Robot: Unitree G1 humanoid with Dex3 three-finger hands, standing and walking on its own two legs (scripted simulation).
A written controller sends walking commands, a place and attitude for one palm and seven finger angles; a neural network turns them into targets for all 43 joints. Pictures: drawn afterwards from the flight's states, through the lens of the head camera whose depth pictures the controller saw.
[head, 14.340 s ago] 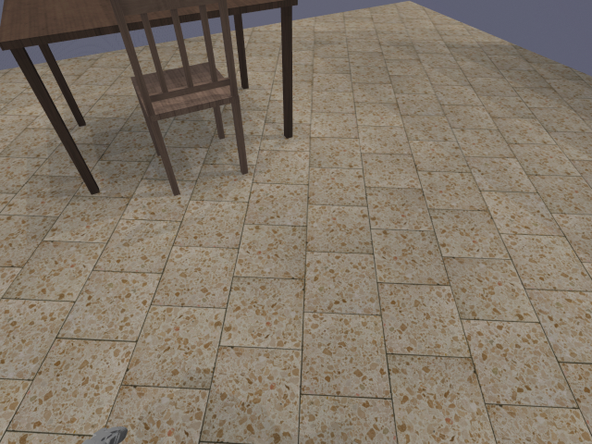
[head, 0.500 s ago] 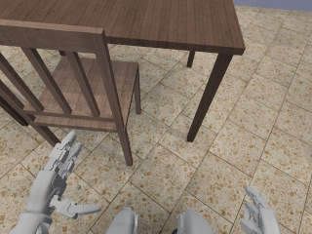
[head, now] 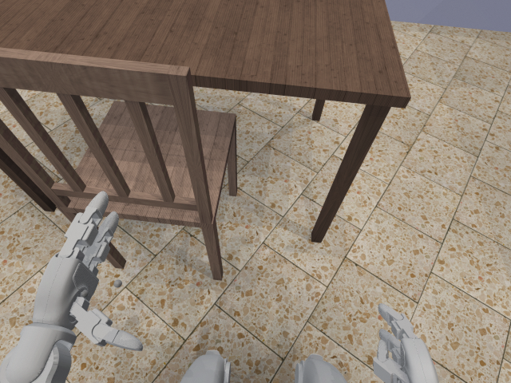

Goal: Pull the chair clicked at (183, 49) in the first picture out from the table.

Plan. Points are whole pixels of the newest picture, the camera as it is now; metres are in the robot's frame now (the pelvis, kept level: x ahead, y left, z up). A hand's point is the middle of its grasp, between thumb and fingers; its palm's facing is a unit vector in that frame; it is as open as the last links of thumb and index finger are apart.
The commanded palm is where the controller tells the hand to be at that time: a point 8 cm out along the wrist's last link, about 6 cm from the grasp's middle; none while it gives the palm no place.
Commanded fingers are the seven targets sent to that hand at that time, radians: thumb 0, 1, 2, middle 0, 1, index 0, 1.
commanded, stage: raise the hand toward the chair's back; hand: left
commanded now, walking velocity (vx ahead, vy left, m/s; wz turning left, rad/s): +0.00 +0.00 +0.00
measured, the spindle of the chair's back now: (101, 152) +0.51 +0.34 -0.01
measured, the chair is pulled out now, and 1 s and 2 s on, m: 0.00 0.00 0.00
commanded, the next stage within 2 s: aim the fingers beside a spindle in 0.50 s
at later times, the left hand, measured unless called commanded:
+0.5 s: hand (140, 288) +0.24 +0.18 +0.04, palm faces -0.08 -1.00 -0.06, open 16.9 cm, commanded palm +0.22 +0.24 +0.05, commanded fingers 0.00 -0.50 0.30 -0.06 -0.08 -0.06 -0.08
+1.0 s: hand (149, 269) +0.27 +0.17 +0.04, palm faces -0.06 -1.00 -0.05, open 16.9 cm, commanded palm +0.25 +0.23 +0.03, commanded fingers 0.00 -0.50 0.30 -0.06 -0.08 -0.06 -0.08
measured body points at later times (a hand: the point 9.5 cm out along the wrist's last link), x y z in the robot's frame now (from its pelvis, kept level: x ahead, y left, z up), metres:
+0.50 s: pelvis +0.00 -0.02 +0.00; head +0.08 -0.01 +0.44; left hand +0.24 +0.23 +0.05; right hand +0.17 -0.26 -0.08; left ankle +0.00 +0.10 -0.66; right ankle +0.02 -0.13 -0.66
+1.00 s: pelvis +0.00 -0.02 -0.01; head +0.08 -0.02 +0.44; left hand +0.26 +0.23 +0.04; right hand +0.16 -0.27 -0.09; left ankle +0.00 +0.10 -0.66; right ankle +0.02 -0.13 -0.66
